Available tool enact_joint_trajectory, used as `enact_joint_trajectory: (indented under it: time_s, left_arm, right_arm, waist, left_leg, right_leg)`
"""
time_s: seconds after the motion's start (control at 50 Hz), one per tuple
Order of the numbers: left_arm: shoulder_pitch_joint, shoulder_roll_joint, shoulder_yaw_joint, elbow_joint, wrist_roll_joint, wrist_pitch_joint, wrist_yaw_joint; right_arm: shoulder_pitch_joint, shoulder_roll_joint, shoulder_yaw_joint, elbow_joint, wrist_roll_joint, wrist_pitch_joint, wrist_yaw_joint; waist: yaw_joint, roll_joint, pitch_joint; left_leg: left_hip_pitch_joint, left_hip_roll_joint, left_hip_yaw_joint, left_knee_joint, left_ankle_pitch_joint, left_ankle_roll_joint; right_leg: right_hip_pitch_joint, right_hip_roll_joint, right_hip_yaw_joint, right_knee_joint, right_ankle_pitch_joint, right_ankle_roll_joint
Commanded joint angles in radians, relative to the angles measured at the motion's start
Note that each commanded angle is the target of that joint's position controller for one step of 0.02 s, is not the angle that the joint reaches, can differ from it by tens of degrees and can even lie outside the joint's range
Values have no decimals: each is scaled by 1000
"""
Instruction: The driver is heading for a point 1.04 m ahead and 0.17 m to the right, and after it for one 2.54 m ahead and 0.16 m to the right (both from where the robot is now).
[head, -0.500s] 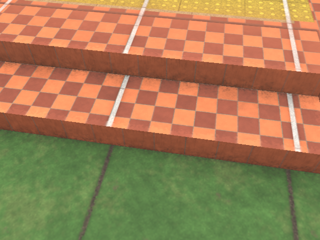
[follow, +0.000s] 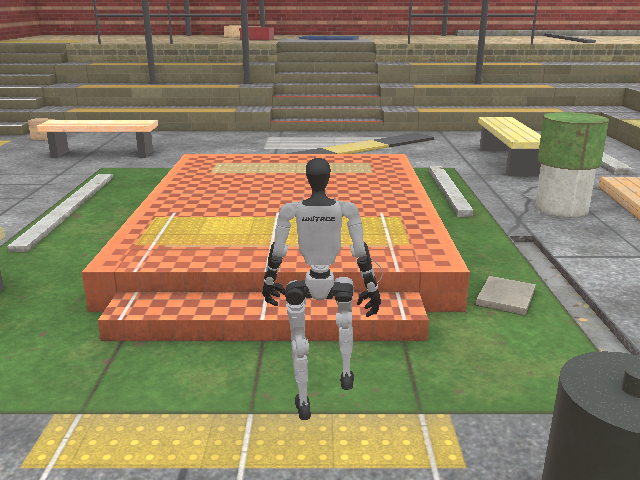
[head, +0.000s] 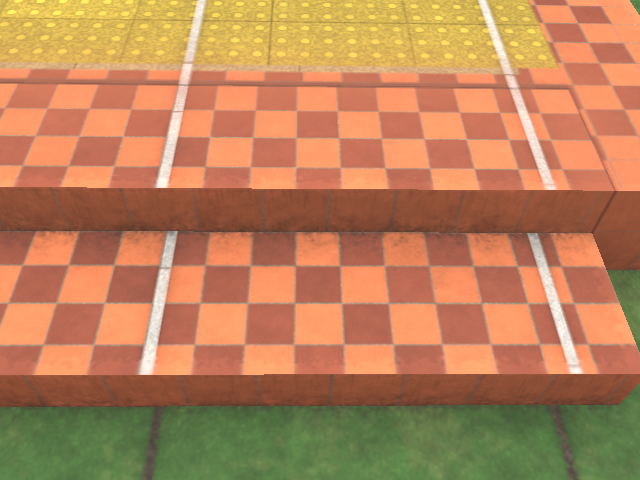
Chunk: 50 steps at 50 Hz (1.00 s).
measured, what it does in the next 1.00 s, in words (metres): walks ahead, turning right: right foot, then left foot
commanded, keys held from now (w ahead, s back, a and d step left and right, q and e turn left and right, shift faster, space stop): w+e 0.38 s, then w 0.62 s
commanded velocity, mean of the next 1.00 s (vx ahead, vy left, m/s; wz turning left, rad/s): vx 0.50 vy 0.00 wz -0.31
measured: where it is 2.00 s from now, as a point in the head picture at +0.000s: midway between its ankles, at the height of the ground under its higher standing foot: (452, 191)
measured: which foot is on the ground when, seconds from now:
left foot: down 0.00-0.22, up 0.24-0.72, down 0.74-1.00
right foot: up 0.00-0.18, down 0.20-0.74, up 0.76-1.00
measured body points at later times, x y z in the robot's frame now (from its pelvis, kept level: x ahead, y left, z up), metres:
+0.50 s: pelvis +0.26 -0.07 +0.00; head +0.29 -0.09 +0.45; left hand +0.36 +0.19 -0.13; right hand +0.33 -0.35 -0.13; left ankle +0.40 +0.07 -0.68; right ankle +0.22 -0.11 -0.75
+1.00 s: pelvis +0.51 -0.10 -0.01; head +0.53 -0.08 +0.44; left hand +0.72 +0.05 -0.13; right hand +0.36 -0.29 -0.14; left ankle +0.50 -0.02 -0.75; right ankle +0.50 -0.22 -0.50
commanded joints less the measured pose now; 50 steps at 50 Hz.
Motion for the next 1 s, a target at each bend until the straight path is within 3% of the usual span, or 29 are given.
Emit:
enact_joint_trajectory:
  time_s: [0.02, 0.1, 0.14, 0.18, 0.2, 0.22, 0.24, 0.26, 0.3, 0.34, 0.36, 0.42, 0.5, 0.52, 0.62, 0.66, 0.7, 0.72, 0.74, 0.76, 0.78, 0.8, 0.82, 0.84, 0.86, 0.9, 0.94, 0.98, 1.0]
  left_arm:
    - [-115, 24, -5, -91, -3, -14, -13]
    - [-183, 33, -6, -137, 2, -15, -21]
    - [-159, 40, -1, -139, 6, -17, -16]
    - [-24, 67, 16, -106, 10, -23, -5]
    - [128, 95, 33, -61, 18, -32, 3]
    - [276, 202, 69, -37, 32, -34, 20]
    - [238, 291, 94, -54, 4, -22, 28]
    - [234, 279, 90, -53, -16, -11, 30]
    - [123, 170, 65, -62, -21, -14, 40]
    - [64, 129, 49, -72, -28, -27, 47]
    - [72, 134, 47, -72, -30, -36, 45]
    - [109, 164, 51, -59, -32, -50, 43]
    - [171, 141, 38, -36, -32, -52, 42]
    - [192, 132, 36, -28, -22, -53, 45]
    - [240, 138, 28, -17, 2, -46, 65]
    - [218, 133, 23, -16, 6, -44, 75]
    - [161, 144, 25, -20, -6, -49, 72]
    - [109, 159, 30, -25, -27, -50, 66]
    - [45, 128, 23, -52, -36, -65, 54]
    - [74, -21, -12, -82, -23, -83, 50]
    - [306, -2, -3, -39, -31, -68, 57]
    - [267, 54, 4, -23, -1, -51, 58]
    - [157, 73, 9, -55, 18, -44, 46]
    - [119, 46, 3, -77, 20, -39, 36]
    - [102, 14, -7, -95, 21, -32, 24]
    - [22, -58, -33, -151, 13, -17, 18]
    - [-70, -76, -54, -223, 13, -10, 29]
    - [-161, -105, -72, -286, 8, 0, 57]
    - [-202, -102, -78, -330, 7, 2, 67]
  right_arm:
    - [-5, -128, -19, -42, 3, -14, -10]
    - [48, -144, -23, -18, 1, -4, -22]
    - [42, -162, -27, -16, -1, 6, -27]
    - [26, -188, -33, -23, -2, 24, -28]
    - [15, -189, -32, -34, 1, 33, -28]
    - [18, -147, -17, -81, 12, 30, -21]
    - [11, -100, -15, -143, 17, 17, -4]
    - [-91, -165, -23, -155, 1, 10, 1]
    - [-113, -126, -13, -155, 14, -5, 1]
    - [-96, -121, -9, -151, -19, 29, -4]
    - [-89, -116, -8, -153, -26, 45, -2]
    - [-123, -97, -2, -173, -23, 65, 7]
    - [-267, -90, 6, -220, -16, 65, 13]
    - [-255, -67, 14, -213, -7, 67, 9]
    - [-335, -97, 14, -251, -10, 52, -2]
    - [-296, -85, 17, -254, -6, 45, -9]
    - [-109, -104, 4, -197, 0, 38, -23]
    - [48, -99, -5, -149, 2, 29, -30]
    - [203, -169, -29, -95, -9, 23, -40]
    - [212, -234, -33, -80, -18, 24, -30]
    - [158, -257, -47, -72, 2, 39, -16]
    - [14, -149, -32, -105, 13, 52, -6]
    - [-44, -68, -7, -114, 13, 59, 1]
    - [-38, -42, 3, -96, 1, 57, 2]
    - [1, -32, 10, -69, 5, 50, -4]
    - [77, -42, 12, -7, 7, 31, -1]
    - [98, -51, 16, 11, 6, 16, 6]
    - [161, -51, 22, 39, 6, 6, 6]
    - [165, -52, 26, 45, 13, 0, 1]
  waist:
    - [-9, 116, 43]
    - [-26, 121, 64]
    - [-6, 127, 47]
    - [52, 144, -42]
    - [118, 109, -127]
    - [170, -23, -245]
    - [108, -252, -309]
    - [129, -63, -265]
    - [56, 62, -63]
    - [2, 52, -43]
    - [-6, 44, -55]
    - [-8, 28, -45]
    - [44, 4, -17]
    - [51, -42, -49]
    - [76, -16, -17]
    - [38, -18, -22]
    - [-51, -24, -87]
    - [-144, -19, -120]
    - [-208, 60, -145]
    - [-122, 286, -123]
    - [4, 264, -200]
    - [35, 139, -73]
    - [16, 97, 19]
    - [24, 88, 49]
    - [29, 89, 58]
    - [30, 81, 77]
    - [36, 67, 65]
    - [9, 127, 54]
    - [23, 129, 64]
  left_leg:
    - [-20, 273, -61, -124, 243, 102]
    - [87, 305, -4, -60, 380, 82]
    - [130, 313, 30, 45, 638, 68]
    - [147, 305, 64, 293, 896, 53]
    - [62, 283, 87, 513, 829, 29]
    - [-211, 238, 103, 844, 503, -12]
    - [-589, 4, 11, 1183, -336, -61]
    - [-685, 62, -174, 1203, -290, -43]
    - [-641, 148, -182, 1031, -136, -35]
    - [-527, 166, -185, 932, -122, -59]
    - [-501, 160, -178, 908, -123, -69]
    - [-518, 153, -143, 808, -56, -97]
    - [-541, 144, -116, 591, 98, -105]
    - [-522, 129, -99, 613, 88, -102]
    - [-641, 116, -101, 607, -2, -44]
    - [-578, 83, -91, 555, -76, -7]
    - [-296, 17, -72, 406, -33, 32]
    - [-101, 14, -68, 226, 128, 41]
    - [119, 114, -184, 149, 214, 66]
    - [213, 371, -487, 164, 712, 93]
    - [187, 454, -735, 86, 469, 208]
    - [65, 422, -673, 29, 11, 234]
    - [-25, 359, -593, -21, -217, 226]
    - [-67, 317, -527, -33, -244, 204]
    - [-108, 283, -463, -32, -199, 186]
    - [-141, 271, -395, -21, -123, 163]
    - [-183, 242, -338, -24, -84, 141]
    - [-166, 261, -345, -63, -23, 174]
    - [-154, 268, -338, -79, -42, 171]
  right_leg:
    - [7, -7, -36, -150, 90, -3]
    - [31, 17, -100, -270, 29, -46]
    - [89, 62, -136, -301, -52, -80]
    - [244, 144, -174, -336, -128, -129]
    - [442, 166, -154, -405, -90, -165]
    - [732, -32, 126, -442, -186, -247]
    - [932, -271, 669, -586, -88, -382]
    - [907, -245, 606, -609, -21, -360]
    - [655, -174, 380, -639, 142, -283]
    - [537, -99, 277, -663, 270, -246]
    - [519, -84, 259, -665, 324, -248]
    - [497, -52, 205, -690, 383, -237]
    - [533, -16, 157, -697, 414, -173]
    - [564, -23, 154, -685, 403, -170]
    - [750, -111, 229, -627, 545, -201]
    - [779, -112, 201, -544, 795, -182]
    - [703, -61, 153, -351, 1073, -142]
    - [616, -19, 135, -186, 994, -123]
    - [406, 67, 118, 72, 640, -84]
    - [147, 238, 73, 446, -356, -43]
    - [55, 237, 168, 570, -334, -50]
    - [-14, 159, 106, 640, -278, -42]
    - [-92, 132, 55, 713, -260, -41]
    - [-155, 119, 41, 799, -250, -45]
    - [-197, 105, 45, 846, -231, -45]
    - [-351, 92, 17, 973, -252, -43]
    - [-449, 71, -15, 958, -255, -35]
    - [-580, 72, -76, 1122, -312, -34]
    - [-633, 42, -59, 1097, -333, -38]
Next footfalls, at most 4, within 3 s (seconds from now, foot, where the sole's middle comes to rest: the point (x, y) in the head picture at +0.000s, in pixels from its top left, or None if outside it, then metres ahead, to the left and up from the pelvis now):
0.20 right None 0.26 -0.12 -0.78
0.74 left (337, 455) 0.54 -0.03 -0.78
1.22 right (460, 319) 0.78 -0.30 -0.64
1.80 left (390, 159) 1.12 -0.16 -0.49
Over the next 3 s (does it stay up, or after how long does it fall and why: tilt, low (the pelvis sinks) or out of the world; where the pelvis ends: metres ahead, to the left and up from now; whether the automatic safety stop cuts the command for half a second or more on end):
stays up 1.11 -0.29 0.28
